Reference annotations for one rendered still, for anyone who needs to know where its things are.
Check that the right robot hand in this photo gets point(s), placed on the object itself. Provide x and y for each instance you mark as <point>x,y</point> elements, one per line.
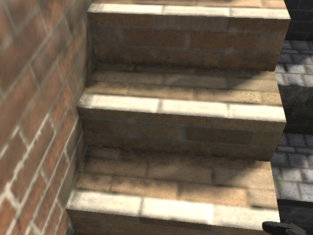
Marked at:
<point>279,228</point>

